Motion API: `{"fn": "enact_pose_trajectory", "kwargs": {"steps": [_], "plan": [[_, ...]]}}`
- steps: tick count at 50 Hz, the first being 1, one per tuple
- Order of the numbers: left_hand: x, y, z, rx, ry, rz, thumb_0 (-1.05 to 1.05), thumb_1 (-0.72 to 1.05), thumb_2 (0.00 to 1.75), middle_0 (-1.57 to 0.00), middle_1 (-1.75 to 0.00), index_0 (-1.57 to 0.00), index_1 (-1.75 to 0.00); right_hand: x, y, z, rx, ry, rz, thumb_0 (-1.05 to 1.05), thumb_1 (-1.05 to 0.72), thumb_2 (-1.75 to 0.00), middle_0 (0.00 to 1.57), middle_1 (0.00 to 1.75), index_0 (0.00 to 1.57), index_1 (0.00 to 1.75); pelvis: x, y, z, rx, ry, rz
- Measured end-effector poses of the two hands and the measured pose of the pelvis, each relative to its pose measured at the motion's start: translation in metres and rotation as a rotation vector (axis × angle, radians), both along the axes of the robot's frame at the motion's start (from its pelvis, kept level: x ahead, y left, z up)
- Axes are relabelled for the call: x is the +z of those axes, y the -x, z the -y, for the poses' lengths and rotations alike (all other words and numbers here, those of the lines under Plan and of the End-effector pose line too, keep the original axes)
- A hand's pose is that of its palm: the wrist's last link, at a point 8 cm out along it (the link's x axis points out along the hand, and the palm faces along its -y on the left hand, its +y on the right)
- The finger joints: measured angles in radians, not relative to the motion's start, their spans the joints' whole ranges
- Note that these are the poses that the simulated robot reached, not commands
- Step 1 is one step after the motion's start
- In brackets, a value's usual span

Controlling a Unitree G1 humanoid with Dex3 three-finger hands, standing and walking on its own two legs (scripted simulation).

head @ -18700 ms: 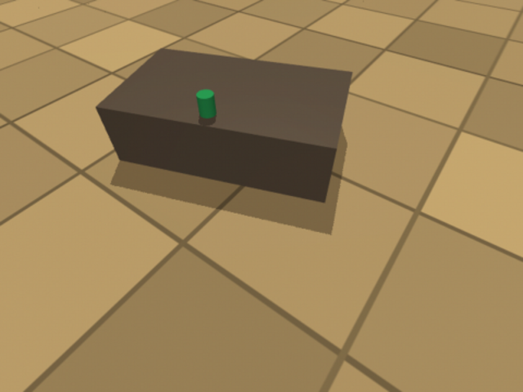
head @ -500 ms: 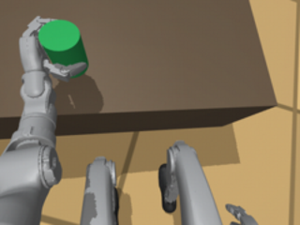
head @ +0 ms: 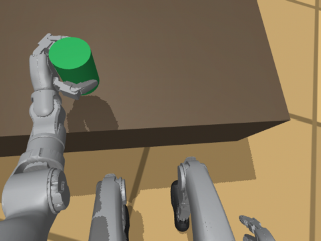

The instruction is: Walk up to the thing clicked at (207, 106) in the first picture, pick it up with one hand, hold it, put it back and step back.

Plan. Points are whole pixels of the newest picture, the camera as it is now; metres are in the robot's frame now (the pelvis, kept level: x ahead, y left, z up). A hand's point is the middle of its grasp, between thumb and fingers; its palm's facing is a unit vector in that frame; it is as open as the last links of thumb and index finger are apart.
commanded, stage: lift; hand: left
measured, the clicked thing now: (77, 68) +0.52 +0.14 -0.01
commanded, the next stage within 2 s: hold in 1.64 s
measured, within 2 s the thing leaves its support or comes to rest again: neither
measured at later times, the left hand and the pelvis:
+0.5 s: hand (51, 72) +0.46 +0.16 +0.09, palm faces +0.09 -0.99 -0.05, open 11.4 cm; pelvis +0.01 +0.00 +0.08, yaw +0 degrees
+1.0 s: hand (14, 56) +0.42 +0.15 +0.19, palm faces +0.09 -0.99 -0.04, open 11.4 cm; pelvis +0.04 +0.00 +0.17, yaw +0 degrees
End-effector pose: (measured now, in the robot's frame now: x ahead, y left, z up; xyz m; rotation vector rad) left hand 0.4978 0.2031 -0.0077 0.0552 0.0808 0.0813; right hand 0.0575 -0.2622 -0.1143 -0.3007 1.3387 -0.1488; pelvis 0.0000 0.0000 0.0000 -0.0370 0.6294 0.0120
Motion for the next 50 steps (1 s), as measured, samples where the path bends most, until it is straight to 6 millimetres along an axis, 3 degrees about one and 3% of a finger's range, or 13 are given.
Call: {"fn": "enact_pose_trajectory", "kwargs": {"steps": [12,32,38,50], "plan": [[0.03,0.029,-0.002,-0.002,-0.001,-0.017,-0.01,-0.53,0.96,-0.66,-1.05,-0.66,-1.04,0.026,-0.006,-0.003,-0.027,-0.008,0.044,0.0,-0.93,-0.91,0.2,0.3,0.2,0.3,0.028,-0.001,0.0,-0.003,-0.001,0.049],[0.136,0.085,-0.003,0.007,0.015,0.019,-0.01,-0.53,0.97,-0.66,-1.06,-0.65,-1.05,0.11,-0.043,-0.008,-0.034,-0.021,0.179,0.01,-0.91,-0.9,0.2,0.3,0.2,0.3,0.111,-0.016,-0.001,-0.006,-0.002,0.212],[0.167,0.093,-0.002,0.012,0.019,0.034,-0.01,-0.54,0.97,-0.66,-1.06,-0.66,-1.05,0.135,-0.057,-0.01,-0.025,-0.025,0.217,0.01,-0.91,-0.9,0.2,0.3,0.2,0.3,0.134,-0.022,0.0,-0.005,-0.004,0.264],[0.198,0.105,-0.002,0.015,0.017,0.02,-0.01,-0.56,0.99,-0.66,-1.06,-0.66,-1.05,0.174,-0.081,-0.011,-0.001,-0.024,0.274,0.01,-0.91,-0.9,0.2,0.3,0.2,0.3,0.166,-0.035,0.001,-0.005,-0.005,0.337]]}}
